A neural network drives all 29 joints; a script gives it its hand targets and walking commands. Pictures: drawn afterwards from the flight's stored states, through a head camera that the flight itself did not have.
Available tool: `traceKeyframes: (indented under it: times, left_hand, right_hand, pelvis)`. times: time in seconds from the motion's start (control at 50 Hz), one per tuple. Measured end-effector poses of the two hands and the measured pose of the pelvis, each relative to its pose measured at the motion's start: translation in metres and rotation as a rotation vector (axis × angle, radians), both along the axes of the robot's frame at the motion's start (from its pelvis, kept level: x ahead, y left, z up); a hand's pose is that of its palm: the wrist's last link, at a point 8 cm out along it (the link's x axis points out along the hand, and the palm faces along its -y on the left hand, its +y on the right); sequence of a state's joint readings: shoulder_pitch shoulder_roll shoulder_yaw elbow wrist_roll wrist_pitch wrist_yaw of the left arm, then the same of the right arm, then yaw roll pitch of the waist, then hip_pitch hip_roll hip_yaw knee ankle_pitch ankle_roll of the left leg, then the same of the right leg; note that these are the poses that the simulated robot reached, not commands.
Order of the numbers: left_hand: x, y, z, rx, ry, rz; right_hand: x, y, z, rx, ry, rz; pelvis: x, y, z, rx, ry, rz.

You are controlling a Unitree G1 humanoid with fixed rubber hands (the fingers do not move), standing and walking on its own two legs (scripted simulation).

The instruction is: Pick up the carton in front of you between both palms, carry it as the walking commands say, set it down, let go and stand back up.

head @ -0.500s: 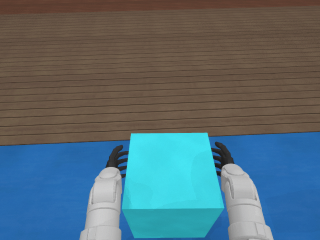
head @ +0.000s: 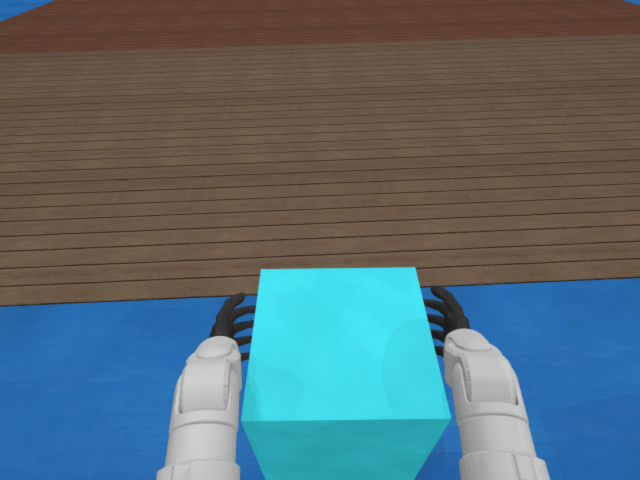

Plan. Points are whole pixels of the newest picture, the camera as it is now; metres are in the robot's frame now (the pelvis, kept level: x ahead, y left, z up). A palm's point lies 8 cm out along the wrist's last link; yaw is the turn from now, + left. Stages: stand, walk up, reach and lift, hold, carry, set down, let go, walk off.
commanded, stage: hold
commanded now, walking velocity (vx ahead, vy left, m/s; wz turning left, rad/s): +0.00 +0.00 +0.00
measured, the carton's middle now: (338, 380) +0.28 +0.00 -0.03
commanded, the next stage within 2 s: carry in 1.06 s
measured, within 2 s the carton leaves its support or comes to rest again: neither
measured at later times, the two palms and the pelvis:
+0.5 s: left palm (222, 346) +0.28 +0.15 +0.05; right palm (454, 341) +0.28 -0.15 +0.05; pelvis -0.01 +0.00 +0.00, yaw +0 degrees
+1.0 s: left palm (224, 349) +0.28 +0.15 +0.05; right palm (455, 341) +0.28 -0.15 +0.05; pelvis +0.00 +0.00 +0.00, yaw +0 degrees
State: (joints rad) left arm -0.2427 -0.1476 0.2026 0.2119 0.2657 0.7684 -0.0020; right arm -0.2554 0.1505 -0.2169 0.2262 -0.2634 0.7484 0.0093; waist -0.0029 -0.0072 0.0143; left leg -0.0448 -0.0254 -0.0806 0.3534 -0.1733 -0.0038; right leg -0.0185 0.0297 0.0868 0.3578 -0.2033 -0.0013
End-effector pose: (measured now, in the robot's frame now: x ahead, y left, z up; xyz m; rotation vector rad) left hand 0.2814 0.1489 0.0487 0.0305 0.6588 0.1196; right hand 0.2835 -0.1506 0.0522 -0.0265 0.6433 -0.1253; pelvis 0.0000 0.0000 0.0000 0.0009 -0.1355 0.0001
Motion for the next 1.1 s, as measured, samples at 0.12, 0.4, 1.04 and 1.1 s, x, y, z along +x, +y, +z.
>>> traceKeyframes:
  times: [0.12, 0.4, 1.04, 1.1]
  left_hand:
    - [-0.003, 0.001, -0.002, -0.008, 0.01, 0.003]
    - [0.002, 0.002, 0.0, -0.013, 0.001, 0.004]
    - [0.0, 0.0, -0.002, 0.003, 0.008, -0.001]
    - [0.002, 0.0, -0.002, 0.001, 0.007, -0.001]
  right_hand:
    - [-0.003, 0.001, -0.002, 0.005, 0.01, -0.006]
    - [-0.001, 0.002, -0.001, 0.009, 0.001, -0.014]
    - [0.0, 0.001, -0.002, -0.003, 0.009, 0.003]
    - [0.002, 0.0, -0.002, 0.0, 0.007, -0.001]
  pelvis:
    - [-0.006, 0.001, -0.001, 0.0, -0.007, -0.001]
    - [-0.008, 0.004, -0.002, 0.0, -0.004, -0.005]
    - [-0.001, 0.001, 0.0, 0.0, -0.003, -0.001]
    - [0.0, 0.001, -0.002, 0.002, 0.043, -0.013]
